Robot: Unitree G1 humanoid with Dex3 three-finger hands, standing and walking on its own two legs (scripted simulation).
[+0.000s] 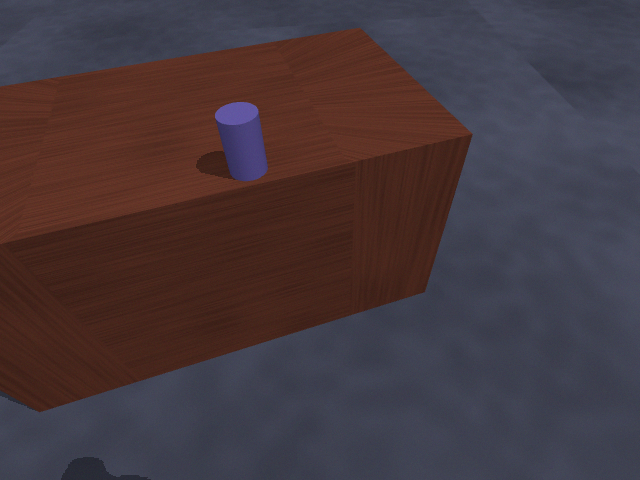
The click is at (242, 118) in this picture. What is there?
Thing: squat round
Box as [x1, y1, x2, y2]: [215, 102, 267, 180]
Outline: 234,102 219,108 215,113 215,118 231,175 239,180 251,180 261,176 267,169 257,108 250,103
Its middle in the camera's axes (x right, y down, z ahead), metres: -0.17 -0.20 +0.83
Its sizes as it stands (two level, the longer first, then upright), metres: 0.088 0.088 0.142
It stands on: a support 0.70 m high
